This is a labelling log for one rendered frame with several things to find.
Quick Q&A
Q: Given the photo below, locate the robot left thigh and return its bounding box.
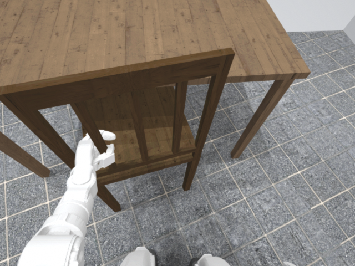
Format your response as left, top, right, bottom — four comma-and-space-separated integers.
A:
120, 250, 155, 266

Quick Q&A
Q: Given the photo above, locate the table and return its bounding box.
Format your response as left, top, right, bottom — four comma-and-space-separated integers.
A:
0, 0, 311, 178

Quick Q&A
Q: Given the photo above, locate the robot left upper arm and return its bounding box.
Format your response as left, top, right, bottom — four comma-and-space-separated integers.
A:
20, 235, 84, 266

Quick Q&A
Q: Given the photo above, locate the chair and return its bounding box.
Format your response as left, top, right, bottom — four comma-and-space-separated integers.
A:
0, 48, 235, 212

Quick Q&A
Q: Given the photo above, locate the robot left forearm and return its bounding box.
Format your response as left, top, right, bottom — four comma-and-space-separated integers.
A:
17, 164, 98, 266

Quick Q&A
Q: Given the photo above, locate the robot left hand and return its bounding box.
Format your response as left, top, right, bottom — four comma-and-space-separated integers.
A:
75, 130, 116, 171

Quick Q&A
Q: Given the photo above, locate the robot right shin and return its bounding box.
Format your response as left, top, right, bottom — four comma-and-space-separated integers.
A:
198, 254, 212, 262

